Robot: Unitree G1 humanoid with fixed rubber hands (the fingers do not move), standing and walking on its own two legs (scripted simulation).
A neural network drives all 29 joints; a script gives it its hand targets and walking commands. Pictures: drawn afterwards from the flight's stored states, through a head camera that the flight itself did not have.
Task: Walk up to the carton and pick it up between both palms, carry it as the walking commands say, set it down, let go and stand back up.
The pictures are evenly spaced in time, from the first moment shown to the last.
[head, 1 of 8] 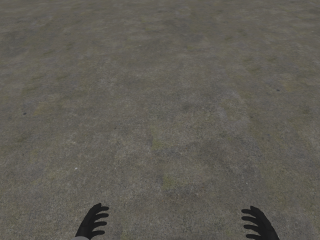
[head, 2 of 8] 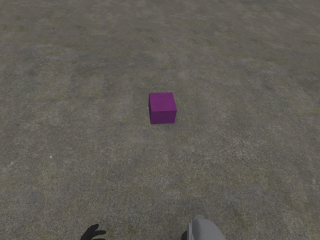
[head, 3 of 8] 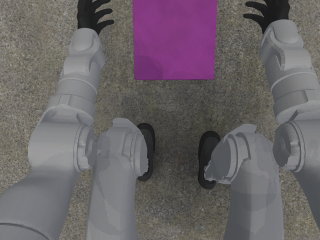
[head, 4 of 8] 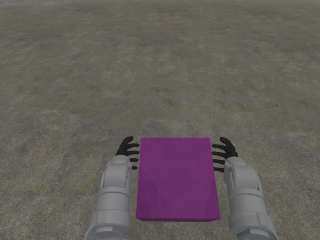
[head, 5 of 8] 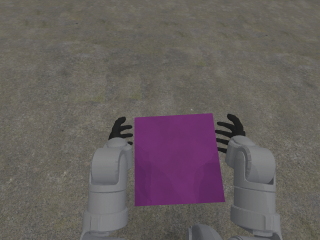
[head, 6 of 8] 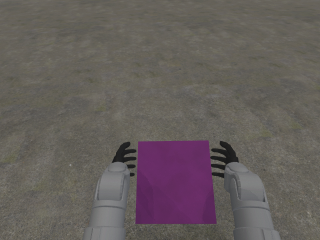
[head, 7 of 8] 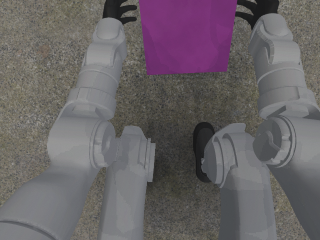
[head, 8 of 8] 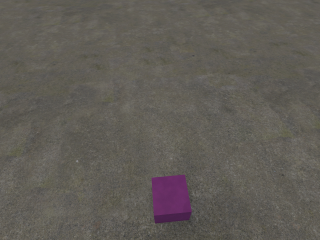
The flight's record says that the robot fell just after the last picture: no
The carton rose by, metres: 0.70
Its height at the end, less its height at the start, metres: +0.00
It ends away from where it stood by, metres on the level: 3.29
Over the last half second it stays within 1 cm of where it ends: yes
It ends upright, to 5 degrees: yes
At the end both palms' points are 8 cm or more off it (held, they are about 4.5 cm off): yes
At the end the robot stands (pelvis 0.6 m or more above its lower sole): yes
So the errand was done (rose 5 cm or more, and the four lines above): yes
